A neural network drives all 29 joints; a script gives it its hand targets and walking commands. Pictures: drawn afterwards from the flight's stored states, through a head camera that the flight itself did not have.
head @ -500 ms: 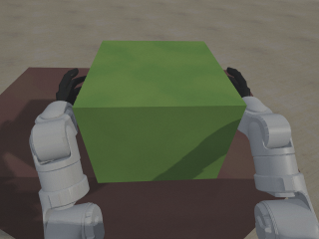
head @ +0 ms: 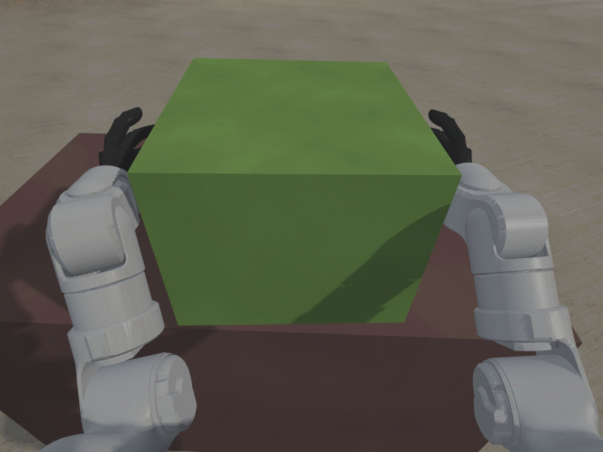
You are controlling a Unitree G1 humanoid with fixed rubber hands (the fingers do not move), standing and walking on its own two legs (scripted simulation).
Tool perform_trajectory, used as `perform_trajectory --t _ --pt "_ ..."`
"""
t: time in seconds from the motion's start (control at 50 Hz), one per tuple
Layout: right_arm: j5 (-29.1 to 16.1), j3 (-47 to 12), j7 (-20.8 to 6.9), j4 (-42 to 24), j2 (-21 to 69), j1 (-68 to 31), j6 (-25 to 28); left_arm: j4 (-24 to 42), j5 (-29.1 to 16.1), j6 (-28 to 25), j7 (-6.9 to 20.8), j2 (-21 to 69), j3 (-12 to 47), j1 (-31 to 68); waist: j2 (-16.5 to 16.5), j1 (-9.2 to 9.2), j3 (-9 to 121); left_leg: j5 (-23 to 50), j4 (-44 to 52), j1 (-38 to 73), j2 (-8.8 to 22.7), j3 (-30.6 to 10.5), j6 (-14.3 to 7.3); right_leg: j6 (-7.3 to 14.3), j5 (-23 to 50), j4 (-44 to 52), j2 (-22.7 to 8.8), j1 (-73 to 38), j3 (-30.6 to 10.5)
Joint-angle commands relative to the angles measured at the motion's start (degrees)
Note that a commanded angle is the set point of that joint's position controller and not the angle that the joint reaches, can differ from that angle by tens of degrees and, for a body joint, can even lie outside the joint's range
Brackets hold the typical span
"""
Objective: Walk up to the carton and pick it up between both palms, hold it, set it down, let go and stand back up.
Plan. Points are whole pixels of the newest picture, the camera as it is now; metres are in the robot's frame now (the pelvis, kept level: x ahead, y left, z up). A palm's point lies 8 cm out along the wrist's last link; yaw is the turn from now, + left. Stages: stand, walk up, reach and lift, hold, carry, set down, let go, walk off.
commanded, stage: hold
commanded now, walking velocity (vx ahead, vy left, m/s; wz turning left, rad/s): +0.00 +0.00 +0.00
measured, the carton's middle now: (292, 181) +0.40 +0.02 +0.21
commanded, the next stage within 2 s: none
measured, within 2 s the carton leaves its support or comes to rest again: neither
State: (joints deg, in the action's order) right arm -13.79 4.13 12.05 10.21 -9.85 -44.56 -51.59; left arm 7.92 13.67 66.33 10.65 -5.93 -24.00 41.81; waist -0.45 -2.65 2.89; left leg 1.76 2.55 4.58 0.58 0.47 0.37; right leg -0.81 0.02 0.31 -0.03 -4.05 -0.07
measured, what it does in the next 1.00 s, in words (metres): stands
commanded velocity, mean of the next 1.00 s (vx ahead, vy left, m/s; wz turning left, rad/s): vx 0.00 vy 0.00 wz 0.00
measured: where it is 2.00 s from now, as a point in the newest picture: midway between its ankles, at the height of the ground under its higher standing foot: outside the picture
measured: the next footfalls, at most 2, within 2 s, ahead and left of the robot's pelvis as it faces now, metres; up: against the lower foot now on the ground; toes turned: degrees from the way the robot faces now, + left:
none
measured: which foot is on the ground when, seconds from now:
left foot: down 0.00-1.00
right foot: down 0.00-1.00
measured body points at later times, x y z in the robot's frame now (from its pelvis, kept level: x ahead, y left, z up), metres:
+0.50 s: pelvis +0.00 +0.01 +0.00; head -0.04 +0.02 +0.45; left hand +0.36 +0.20 +0.25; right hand +0.37 -0.17 +0.24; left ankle +0.01 +0.12 -0.76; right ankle +0.01 -0.12 -0.76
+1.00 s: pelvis +0.01 +0.00 +0.00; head -0.03 +0.00 +0.45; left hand +0.36 +0.20 +0.25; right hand +0.38 -0.18 +0.24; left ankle +0.01 +0.12 -0.76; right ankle +0.01 -0.12 -0.76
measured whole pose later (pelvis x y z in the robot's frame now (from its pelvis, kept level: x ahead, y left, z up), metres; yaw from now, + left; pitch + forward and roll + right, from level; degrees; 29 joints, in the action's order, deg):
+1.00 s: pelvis +0.01 +0.00 +0.00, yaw -1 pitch -4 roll +0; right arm -15.3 3.2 12.3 8.7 -10.8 -43.0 -52.0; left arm 10.4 14.2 67.9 10.8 -5.5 -23.0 40.1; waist -0.2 -3.9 3.0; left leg 0.7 2.6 5.5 0.6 1.0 0.4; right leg -0.8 -0.4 1.2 0.0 -5.2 -0.6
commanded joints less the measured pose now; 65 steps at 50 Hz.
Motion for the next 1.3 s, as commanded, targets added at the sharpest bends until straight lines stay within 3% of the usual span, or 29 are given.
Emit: perform_trajectory --t 0.0,0.14,0.42,0.58,0.7,1.0,1.28 --pt "-6.9 -12.4 -5.8 -13.6 17.3 -35.9 4.4 6.2 -11.9 -3.2 8.7 16.5 21.9 32.4 2.0 -1.65 20.2 7.8 -2.8 2.3 -1.5 1.0 0.1 -4.4 5.7 -2.5 1.8 -6.7 -0.8" --pt "-6.6 -11.5 -6.8 -12.8 15.6 -35.7 4.7 6.4 -11.3 -3.0 8.7 16.2 22.1 32.2 3.2 -1.55 19.4 7.2 -3.0 2.5 -1.3 1.1 0.9 -3.8 4.2 -2.0 2.2 -5.1 -0.1" --pt "-7.1 -12.0 -8.7 -13.4 15.1 -36.4 5.6 6.2 -10.4 -2.8 7.5 16.9 20.8 31.1 1.3 -0.54 21.0 7.9 -3.4 2.5 -1.1 1.3 0.8 -3.6 6.0 -3.0 2.5 -5.9 0.1" --pt "-8.5 -13.7 -7.7 -16.4 16.2 -34.9 5.3 10.1 -11.6 -2.4 7.6 17.2 22.6 29.6 1.4 -1.44 23.3 15.3 -4.6 5.3 -1.7 1.1 1.5 -3.7 12.7 -3.2 2.4 -7.8 -0.7" --pt "-9.1 -14.2 -6.3 -17.5 16.0 -33.1 4.2 11.1 -11.6 -0.9 8.3 16.0 21.9 27.6 1.1 -1.56 21.6 16.8 -4.5 5.4 -2.1 1.0 1.5 -4.4 15.7 -3.3 2.1 -10.0 -1.0" --pt "-10.0 -14.4 -5.3 -16.7 17.2 -36.1 3.6 8.8 -12.3 -1.5 8.6 15.6 21.4 30.8 0.7 -0.85 20.9 12.2 -3.5 3.6 -1.6 0.8 0.1 -4.8 12.0 -3.7 1.7 -9.3 -1.3" --pt "-9.4 -12.7 -5.5 -13.3 16.0 -35.6 3.2 7.4 -11.7 -1.4 9.1 15.1 21.3 32.0 2.6 -1.8 19.7 11.5 -3.7 3.3 -1.5 1.0 1.1 -4.3 10.0 -2.8 2.1 -7.1 -0.8"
